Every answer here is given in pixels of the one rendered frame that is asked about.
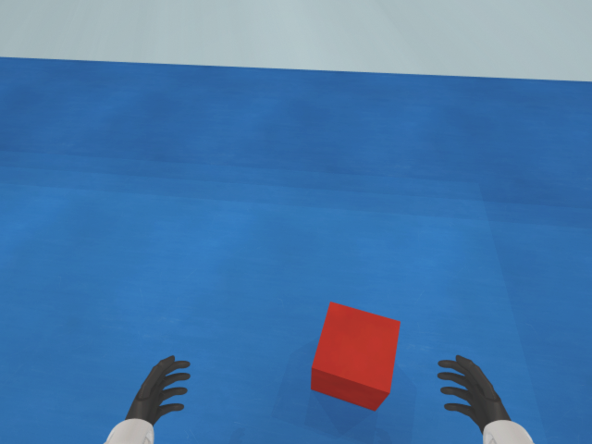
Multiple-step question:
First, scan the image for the right robot forearm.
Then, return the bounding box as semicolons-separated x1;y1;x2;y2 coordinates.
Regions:
483;420;535;444

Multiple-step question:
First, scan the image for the right robot hand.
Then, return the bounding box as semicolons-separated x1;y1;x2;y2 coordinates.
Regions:
438;355;511;435

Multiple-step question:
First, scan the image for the carton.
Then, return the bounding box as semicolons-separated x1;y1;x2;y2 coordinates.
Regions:
311;302;401;411

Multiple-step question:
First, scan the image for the left robot forearm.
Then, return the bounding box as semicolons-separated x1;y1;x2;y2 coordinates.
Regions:
104;419;154;444

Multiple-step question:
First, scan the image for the left robot hand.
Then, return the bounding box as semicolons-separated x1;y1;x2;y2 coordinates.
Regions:
125;355;191;427

